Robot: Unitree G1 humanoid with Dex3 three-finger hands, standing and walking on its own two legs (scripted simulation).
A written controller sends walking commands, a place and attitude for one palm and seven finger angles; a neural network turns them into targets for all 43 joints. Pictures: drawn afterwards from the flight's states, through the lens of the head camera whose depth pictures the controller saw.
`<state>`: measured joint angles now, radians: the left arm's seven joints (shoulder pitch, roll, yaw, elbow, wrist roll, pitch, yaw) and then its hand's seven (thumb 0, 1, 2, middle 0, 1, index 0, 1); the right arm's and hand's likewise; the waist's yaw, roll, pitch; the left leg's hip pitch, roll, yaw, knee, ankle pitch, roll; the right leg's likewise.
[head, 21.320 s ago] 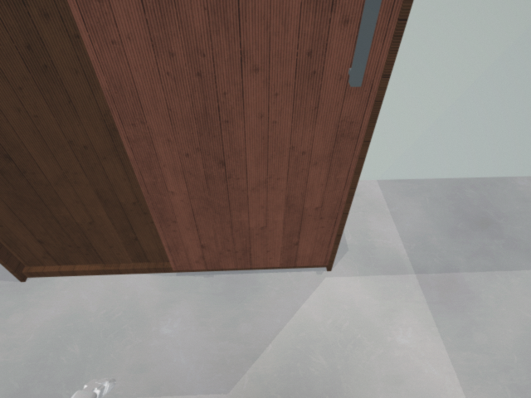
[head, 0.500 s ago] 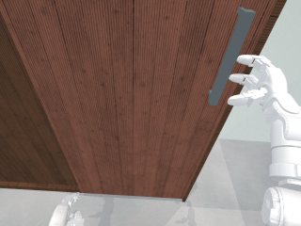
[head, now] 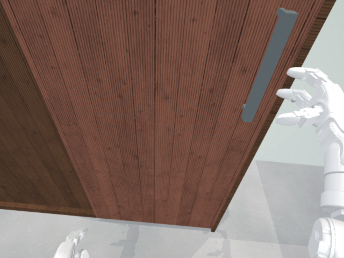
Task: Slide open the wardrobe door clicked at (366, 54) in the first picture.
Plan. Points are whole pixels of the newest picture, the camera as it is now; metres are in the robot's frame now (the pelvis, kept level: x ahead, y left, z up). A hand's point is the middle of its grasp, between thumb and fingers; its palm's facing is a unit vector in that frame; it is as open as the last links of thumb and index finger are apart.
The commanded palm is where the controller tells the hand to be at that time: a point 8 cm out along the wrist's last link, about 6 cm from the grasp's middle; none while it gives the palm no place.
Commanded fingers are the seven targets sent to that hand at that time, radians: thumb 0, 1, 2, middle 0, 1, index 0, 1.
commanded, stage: move the hooked fingers beside the handle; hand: right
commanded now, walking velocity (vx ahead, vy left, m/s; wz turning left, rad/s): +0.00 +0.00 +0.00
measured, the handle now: (262, 71) +0.47 -0.16 +0.26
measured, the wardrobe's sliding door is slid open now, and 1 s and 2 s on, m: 0.00 0.00 0.00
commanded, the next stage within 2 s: none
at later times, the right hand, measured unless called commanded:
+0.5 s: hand (297, 96) +0.40 -0.22 +0.25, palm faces +0.04 +1.00 +0.00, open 14.0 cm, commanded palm +0.37 -0.27 +0.25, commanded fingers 0.00 0.50 -0.30 0.30 1.20 0.30 1.20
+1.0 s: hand (293, 95) +0.40 -0.21 +0.24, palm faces +0.03 +1.00 -0.01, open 14.0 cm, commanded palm +0.37 -0.26 +0.24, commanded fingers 0.00 0.50 -0.30 0.30 1.20 0.30 1.20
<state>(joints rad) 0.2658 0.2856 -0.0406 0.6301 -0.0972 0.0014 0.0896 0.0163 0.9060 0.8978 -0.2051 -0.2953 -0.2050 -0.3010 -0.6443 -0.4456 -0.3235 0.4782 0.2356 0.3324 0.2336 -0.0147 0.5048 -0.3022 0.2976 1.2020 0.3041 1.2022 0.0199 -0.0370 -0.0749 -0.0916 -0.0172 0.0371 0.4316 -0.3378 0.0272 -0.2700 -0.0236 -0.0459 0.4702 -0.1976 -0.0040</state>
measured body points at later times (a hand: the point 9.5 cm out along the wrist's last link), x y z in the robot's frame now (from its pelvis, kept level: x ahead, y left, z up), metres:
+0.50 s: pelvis +0.00 -0.01 +0.00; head -0.02 +0.00 +0.45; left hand +0.14 +0.24 -0.09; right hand +0.39 -0.27 +0.25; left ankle -0.07 +0.10 -0.74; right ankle +0.03 -0.12 -0.74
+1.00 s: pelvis +0.00 +0.00 +0.00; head -0.02 +0.02 +0.45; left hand +0.15 +0.25 -0.09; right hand +0.39 -0.26 +0.25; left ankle -0.07 +0.10 -0.74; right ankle +0.03 -0.12 -0.74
